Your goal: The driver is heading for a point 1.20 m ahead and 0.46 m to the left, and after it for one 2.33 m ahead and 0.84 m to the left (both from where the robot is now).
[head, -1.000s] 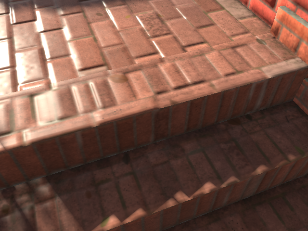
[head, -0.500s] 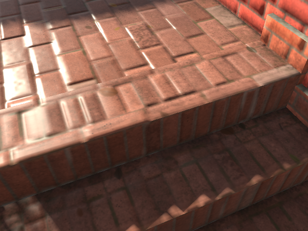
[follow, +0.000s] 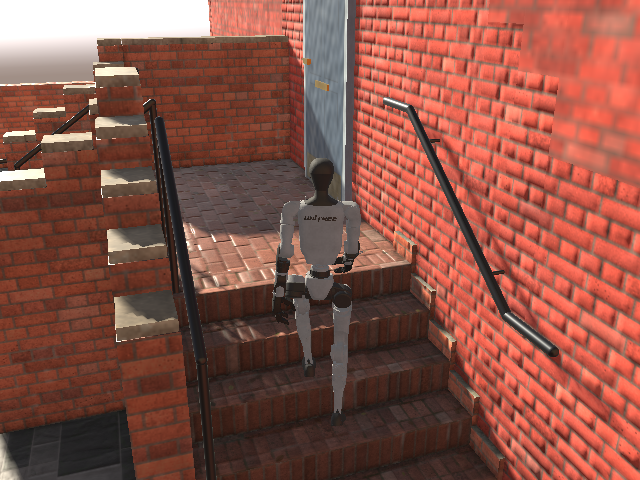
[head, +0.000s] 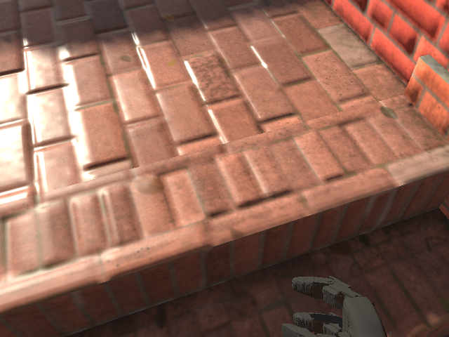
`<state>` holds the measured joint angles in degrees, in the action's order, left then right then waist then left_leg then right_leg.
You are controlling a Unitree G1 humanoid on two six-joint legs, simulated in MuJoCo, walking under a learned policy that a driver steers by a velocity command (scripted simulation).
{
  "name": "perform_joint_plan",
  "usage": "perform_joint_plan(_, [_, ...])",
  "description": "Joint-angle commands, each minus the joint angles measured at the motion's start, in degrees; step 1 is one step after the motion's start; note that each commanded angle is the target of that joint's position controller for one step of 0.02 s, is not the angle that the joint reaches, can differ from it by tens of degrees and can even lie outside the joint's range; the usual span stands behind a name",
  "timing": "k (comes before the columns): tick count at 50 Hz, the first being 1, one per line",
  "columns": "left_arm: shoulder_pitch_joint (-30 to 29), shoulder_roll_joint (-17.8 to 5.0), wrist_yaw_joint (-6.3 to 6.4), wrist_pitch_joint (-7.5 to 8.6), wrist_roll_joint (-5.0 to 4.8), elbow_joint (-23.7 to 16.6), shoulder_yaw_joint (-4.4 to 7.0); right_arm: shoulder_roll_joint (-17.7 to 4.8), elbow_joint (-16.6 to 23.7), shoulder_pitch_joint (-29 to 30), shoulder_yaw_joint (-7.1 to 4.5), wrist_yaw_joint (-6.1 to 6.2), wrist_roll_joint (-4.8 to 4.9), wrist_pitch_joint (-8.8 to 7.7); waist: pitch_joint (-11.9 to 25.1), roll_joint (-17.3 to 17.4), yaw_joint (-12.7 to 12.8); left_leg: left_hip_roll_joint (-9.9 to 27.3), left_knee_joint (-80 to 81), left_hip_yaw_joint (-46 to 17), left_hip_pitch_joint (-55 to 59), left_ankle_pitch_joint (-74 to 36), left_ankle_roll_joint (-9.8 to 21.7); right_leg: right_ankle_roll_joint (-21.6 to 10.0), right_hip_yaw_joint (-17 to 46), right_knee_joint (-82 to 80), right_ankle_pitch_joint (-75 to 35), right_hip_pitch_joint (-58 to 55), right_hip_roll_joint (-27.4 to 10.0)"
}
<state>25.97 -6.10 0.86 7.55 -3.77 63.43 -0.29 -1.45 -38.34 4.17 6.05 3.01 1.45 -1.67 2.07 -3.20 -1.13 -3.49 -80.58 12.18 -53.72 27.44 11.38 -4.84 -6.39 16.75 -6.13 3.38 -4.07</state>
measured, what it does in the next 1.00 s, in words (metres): climbs, turning left: left foot 0.18 m higher, then right foot 0.18 m higher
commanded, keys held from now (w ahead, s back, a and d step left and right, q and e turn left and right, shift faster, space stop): w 0.26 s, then w+q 0.74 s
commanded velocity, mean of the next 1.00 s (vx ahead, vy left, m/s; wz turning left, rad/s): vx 0.49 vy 0.00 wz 0.31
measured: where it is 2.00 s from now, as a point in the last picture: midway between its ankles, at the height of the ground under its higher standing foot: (185, 102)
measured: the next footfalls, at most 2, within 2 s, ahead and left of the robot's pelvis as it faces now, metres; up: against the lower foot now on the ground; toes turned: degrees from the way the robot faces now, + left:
left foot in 0.04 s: +0.12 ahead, +0.06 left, +0.18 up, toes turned +1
right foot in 0.52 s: +0.42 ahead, -0.20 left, +0.36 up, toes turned -2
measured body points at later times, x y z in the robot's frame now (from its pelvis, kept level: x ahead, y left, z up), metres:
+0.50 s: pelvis +0.23 -0.06 +0.14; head +0.26 -0.05 +0.59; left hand +0.54 +0.05 +0.10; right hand +0.06 -0.20 +0.02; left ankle +0.08 +0.06 -0.60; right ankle +0.38 -0.19 -0.40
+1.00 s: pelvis +0.49 -0.09 +0.32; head +0.49 -0.09 +0.77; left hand +0.35 +0.04 +0.16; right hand +0.78 -0.18 +0.23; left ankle +0.59 +0.05 -0.19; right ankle +0.38 -0.20 -0.43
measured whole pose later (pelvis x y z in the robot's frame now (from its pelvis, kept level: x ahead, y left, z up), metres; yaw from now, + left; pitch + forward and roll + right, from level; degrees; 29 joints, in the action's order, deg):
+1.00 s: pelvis +0.49 -0.09 +0.32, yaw +17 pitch +9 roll +3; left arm 27.6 -6.0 -5.8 5.5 7.1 67.4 -3.6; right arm -7.0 -49.0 6.9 3.0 -6.0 -0.9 2.0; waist 9.6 -3.4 2.6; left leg 4.3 -95.7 7.7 -75.3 15.4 14.1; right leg -0.8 -18.5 10.1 15.4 2.4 -4.1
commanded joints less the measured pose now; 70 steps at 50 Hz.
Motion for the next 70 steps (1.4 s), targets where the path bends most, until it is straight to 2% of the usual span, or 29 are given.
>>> perform_joint_plan(1, [2.82, -12.20, -2.68, 2.86, 2.77, -8.08, 3.77, -16.73, -7.72, -22.00, -7.12, 0.89, -1.01, 0.86, 23.85, 15.28, -7.18, 10.21, 44.88, -37.74, 47.26, 9.24, 7.97, -0.99, 3.42, 62.69, -13.69, 19.84, 6.63])
perform_joint_plan(2, [-4.98, -7.40, -4.04, 3.56, 6.75, -12.37, 3.76, -18.61, -11.18, -22.02, -9.00, -0.18, -2.19, 1.25, 17.93, 11.63, -5.73, 11.51, 47.22, -41.56, 45.14, -8.22, 7.74, -0.94, 15.81, 86.16, 5.35, 29.51, 10.58])
perform_joint_plan(3, [-6.54, -3.41, -3.53, 2.69, 6.99, -15.72, 3.18, -17.06, -12.08, -20.00, -9.25, -0.48, -2.33, 0.99, 13.09, 3.04, -2.65, 13.70, 54.83, -43.16, 42.19, -6.45, 5.41, -1.50, 21.63, 97.76, 5.15, 39.21, 11.06])
perform_joint_plan(6, [-12.43, 3.05, -2.10, -1.32, 7.83, -23.96, 0.22, -5.94, -19.06, -18.83, -7.66, -1.84, -4.13, -2.21, -5.13, 2.07, 3.67, 12.51, 54.10, -36.22, 29.29, 7.44, -0.06, -4.31, 18.63, 103.29, 9.71, 58.22, 9.13])
perform_joint_plan(11, [-19.41, 0.74, -0.83, -4.20, 7.33, -27.35, -0.39, -9.03, -19.80, -22.94, -8.16, -2.82, -3.28, -5.99, -8.77, -0.04, 4.08, 12.72, 62.65, -24.74, 26.64, -3.93, -1.19, -1.82, 13.57, 92.84, 11.22, 64.07, 6.84])
perform_joint_plan(14, [-24.73, 1.47, 1.14, -6.08, 6.68, -30.14, -0.48, -12.09, -20.44, -30.36, -8.34, -2.68, -1.63, -8.37, -5.31, 7.98, 1.77, 15.55, 67.90, -27.31, 36.34, -6.73, 2.45, -2.26, 7.19, 106.14, 16.88, 73.13, 3.78])
perform_joint_plan(15, [-27.52, -0.17, -1.82, -8.07, 6.56, -28.36, -3.38, -4.83, -25.55, -42.55, -5.15, -6.08, -9.26, -5.23, 4.64, 16.46, -2.25, 15.61, 60.18, -34.35, 48.12, -7.97, 5.01, -9.19, 17.88, 113.63, 16.75, 88.33, 4.81])
perform_joint_plan(17, [-33.36, -0.85, -2.73, -7.16, 6.90, -30.17, -4.50, -4.68, -28.33, -46.80, -4.50, -8.10, -11.56, -2.99, -0.87, 6.57, -2.84, 18.29, 61.69, -31.20, 59.12, -12.32, 2.83, -12.44, 16.17, 110.98, 23.66, 103.82, 2.40])
perform_joint_plan(20, [-50.45, -2.41, -2.78, -8.47, 5.59, -37.33, -4.52, -8.29, -30.34, -47.03, -5.29, -8.61, -10.92, -3.04, -0.42, 8.45, -3.47, 14.82, 73.13, -26.85, 41.34, -14.61, 2.36, -12.62, 3.34, 87.01, 17.94, 87.44, -5.08])
perform_joint_plan(22, [-55.18, 0.07, -6.08, -11.19, 7.27, -37.15, -6.13, -11.07, -26.52, -37.14, -5.08, -10.67, -5.83, -3.44, 1.96, 11.97, -0.62, 17.02, 85.09, -21.92, 12.82, -27.85, 6.46, -8.71, -4.06, 76.99, 22.77, 47.72, -2.36])
perform_joint_plan(24, [-45.25, -3.77, -7.99, -11.95, 6.93, -31.49, -4.22, -16.59, -25.34, -38.52, -5.84, -11.24, -2.44, -5.76, 8.81, 14.01, 3.78, 17.95, 72.08, -18.95, 31.15, -84.01, 6.41, -5.14, -6.13, 65.79, 27.72, 41.69, 5.49])
perform_joint_plan(26, [-35.34, -7.57, -6.48, -10.97, 6.54, -27.36, -2.90, -20.40, -26.75, -40.39, -7.89, -11.60, -3.06, -6.61, 14.46, 17.76, 5.73, 18.73, 60.80, -18.12, 50.78, -110.47, 3.53, -5.29, -4.50, 44.31, 27.28, 33.38, 9.37])
perform_joint_plan(27, [-20.85, -8.86, -5.27, -10.65, 7.28, -22.45, -1.60, -19.12, -28.99, -40.58, -8.90, -11.73, -6.15, -5.97, 23.69, 11.37, 10.64, 17.42, 42.49, -19.93, 41.33, -100.90, 0.85, -9.67, 8.87, 37.91, 11.26, 12.31, 4.28])
perform_joint_plan(28, [-3.20, -11.28, -4.63, -9.45, 5.42, -16.29, -1.69, -10.42, -27.28, -48.17, -6.35, -13.06, -9.46, -5.75, 39.31, -9.17, 10.56, 7.84, 23.24, -23.14, 17.67, -54.41, -0.05, -21.82, 42.38, 21.44, 6.41, -15.75, -11.89])
perform_joint_plan(29, [4.76, -16.62, -4.04, -9.23, 7.11, -13.92, 0.98, -11.92, -29.64, -44.02, -8.44, -13.50, -5.76, -4.15, 29.43, -11.68, 14.51, 0.86, -9.05, -31.96, 6.80, -34.79, -2.15, -21.60, 65.45, 5.21, 26.24, -6.06, -18.71])
perform_joint_plan(31, [-9.19, -14.85, -4.31, -4.14, 4.79, -8.26, 1.23, -6.52, -27.03, -34.07, -8.05, -11.50, -4.83, -3.95, 7.18, -6.60, 5.18, 2.41, -37.58, -29.54, -9.62, -36.75, -1.97, -14.66, 45.32, 6.63, 36.66, 12.32, -15.44])
perform_joint_plan(33, [-17.80, -1.71, -4.30, -3.62, 5.44, -5.58, -1.83, -4.86, -22.36, -25.34, -6.99, -9.41, -4.63, -3.08, 9.28, 8.82, 0.13, 4.45, -41.59, -28.04, -11.70, -33.16, 1.57, -11.74, 28.78, 8.73, 21.70, 14.34, -14.26])
perform_joint_plan(35, [-19.01, 1.67, -4.06, -2.64, 6.64, -3.53, -2.21, -2.73, -20.46, -22.53, -6.22, -9.07, -4.04, -0.79, 5.43, 8.14, -3.82, 5.95, -40.74, -25.22, -14.79, -32.21, 3.73, -8.24, 16.71, 6.29, 13.33, 17.04, -11.24])
perform_joint_plan(43, [-6.47, -3.69, -4.63, -1.67, 14.11, 2.69, -2.20, -7.87, -9.35, -1.38, -3.38, -8.75, -1.61, 0.29, 3.37, 3.66, -2.32, 8.80, -36.82, -14.57, -28.24, -27.52, 8.19, -5.93, -3.04, -5.83, 19.09, 13.47, -7.31])
perform_joint_plan(47, [4.13, -6.99, -6.93, -2.63, 11.48, 3.78, -2.31, -9.83, -5.32, 13.45, -3.39, -7.89, -1.99, 4.22, 1.26, -0.13, 3.57, 9.78, -17.44, -5.86, -23.93, -11.88, 2.68, -7.11, -3.62, -14.69, -1.26, 6.97, -14.04])
perform_joint_plan(50, [0.20, -16.44, -6.53, -0.03, 8.85, 0.02, -1.02, -8.68, -6.80, 4.81, -4.25, -10.01, -2.71, 3.01, 4.97, -4.42, -3.02, 3.45, -7.93, -0.75, -7.53, -5.65, 2.13, -5.55, -10.96, -4.69, -64.34, 1.27, -15.19])
perform_joint_plan(53, [1.48, -19.76, -5.77, -0.32, 8.31, -0.18, 1.36, -8.94, -7.02, -3.22, -4.74, -8.96, -2.57, 1.22, 7.49, -9.14, -5.60, -2.93, 12.64, -3.33, 1.49, 1.16, -0.79, -8.07, -9.37, 6.51, -78.60, -13.88, -17.53])
perform_joint_plan(55, [0.89, -15.89, -5.94, 0.32, 10.71, -3.49, 1.32, -16.12, -12.32, -20.50, -7.22, -6.39, -1.20, 1.11, 16.88, -2.17, -8.15, -2.78, 15.74, -19.69, 34.62, -12.59, 2.81, -4.07, -5.17, 25.04, -66.55, 12.53, -10.70])
perform_joint_plan(56, [-2.84, -9.91, -7.78, -0.37, 11.50, -5.88, 0.50, -21.21, -16.26, -31.75, -9.05, -4.98, -2.95, 1.31, 15.11, 9.76, -10.22, 2.79, 33.53, -38.98, 50.18, -14.79, 7.89, -1.31, -1.87, 45.76, -10.08, 35.12, -1.76])
perform_joint_plan(57, [-4.58, -10.43, -9.36, -1.73, 8.04, -6.40, 1.15, -24.73, -16.44, -36.54, -10.74, -4.91, -4.92, 1.07, 15.79, 13.00, -11.52, 9.01, 48.88, -57.45, 47.45, -8.55, 9.83, 0.19, 10.79, 77.43, 11.36, 43.49, 5.67])
perform_joint_plan(60, [-11.31, -6.10, -6.50, -2.04, 9.46, -12.20, 0.30, -13.40, -19.33, -23.21, -8.44, -5.59, -3.21, -3.33, 5.28, 6.61, -1.75, 8.11, 48.09, -52.68, 34.40, -4.42, 8.54, -2.18, 22.06, 100.87, 11.56, 58.05, 8.46])
perform_joint_plan(62, [-15.87, -6.83, -4.67, -3.19, 10.29, -15.51, -0.03, -9.11, -21.19, -16.69, -5.95, -6.60, -5.10, -4.27, 4.57, -1.53, 4.68, 5.62, 47.91, -42.55, 28.24, -12.58, 6.38, -2.96, 19.19, 94.46, 11.11, 59.65, 6.47])
perform_joint_plan(68, [-23.32, -11.71, -2.26, -2.67, 8.14, -23.23, 0.72, -15.66, -16.07, -13.31, -7.92, -4.30, -5.60, -8.59, 4.48, 2.67, 3.09, 2.19, 57.12, -27.59, 19.07, -24.26, 0.46, 3.81, 12.41, 60.03, 16.78, 39.57, -2.98])
perform_joint_plan(70, [-26.01, -8.94, -3.00, -2.84, 7.01, -24.81, -0.19, -17.77, -13.31, -12.19, -9.46, -5.08, -1.99, -9.10, 1.67, 1.89, 2.75, 1.10, 59.89, -25.19, 9.95, -20.41, -1.18, 8.25, 9.05, 36.77, 15.35, 20.07, -4.09])
Keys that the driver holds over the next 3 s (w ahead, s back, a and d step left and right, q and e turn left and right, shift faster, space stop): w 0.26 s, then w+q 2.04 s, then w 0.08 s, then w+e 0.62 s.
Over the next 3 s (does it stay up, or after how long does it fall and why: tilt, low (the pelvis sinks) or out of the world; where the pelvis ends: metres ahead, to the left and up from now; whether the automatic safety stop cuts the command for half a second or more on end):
stays up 1.23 0.58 0.49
